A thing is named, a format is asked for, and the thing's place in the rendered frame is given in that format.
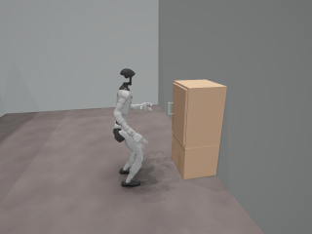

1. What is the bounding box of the right robot forearm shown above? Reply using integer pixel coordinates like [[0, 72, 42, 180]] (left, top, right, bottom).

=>
[[114, 112, 135, 137]]

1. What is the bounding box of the left robot forearm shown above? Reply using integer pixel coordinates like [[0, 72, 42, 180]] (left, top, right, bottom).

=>
[[130, 104, 140, 110]]

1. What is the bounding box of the robot right upper arm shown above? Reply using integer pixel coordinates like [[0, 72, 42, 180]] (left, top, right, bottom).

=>
[[113, 91, 130, 118]]

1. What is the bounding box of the robot left hand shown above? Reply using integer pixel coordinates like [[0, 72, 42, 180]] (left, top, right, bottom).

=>
[[139, 102, 152, 111]]

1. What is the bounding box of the robot right hand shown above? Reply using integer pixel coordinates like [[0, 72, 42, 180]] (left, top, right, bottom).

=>
[[132, 133, 149, 149]]

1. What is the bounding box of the humanoid robot head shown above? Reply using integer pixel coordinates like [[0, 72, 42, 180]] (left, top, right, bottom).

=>
[[119, 68, 135, 91]]

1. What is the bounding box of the cupboard door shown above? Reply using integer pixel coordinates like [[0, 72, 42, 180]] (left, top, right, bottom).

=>
[[172, 83, 188, 146]]

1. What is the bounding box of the robot right shin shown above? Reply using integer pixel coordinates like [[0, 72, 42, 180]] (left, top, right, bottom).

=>
[[126, 156, 145, 183]]

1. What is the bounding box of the handle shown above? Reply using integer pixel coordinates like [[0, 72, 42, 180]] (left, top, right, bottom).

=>
[[167, 102, 173, 115]]

